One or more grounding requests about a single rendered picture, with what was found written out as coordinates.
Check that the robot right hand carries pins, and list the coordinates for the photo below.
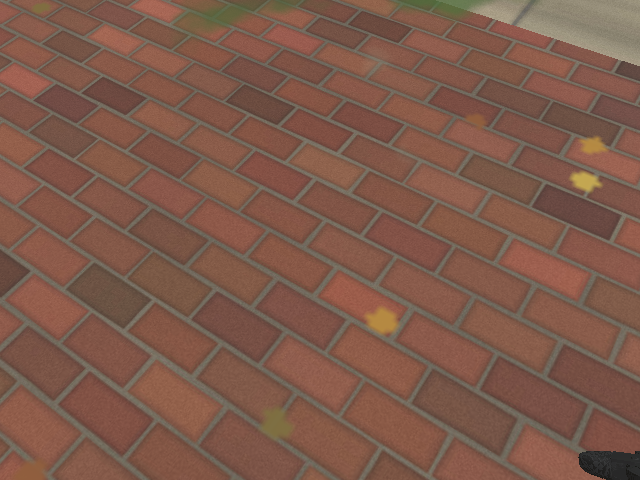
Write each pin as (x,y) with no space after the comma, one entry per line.
(611,465)

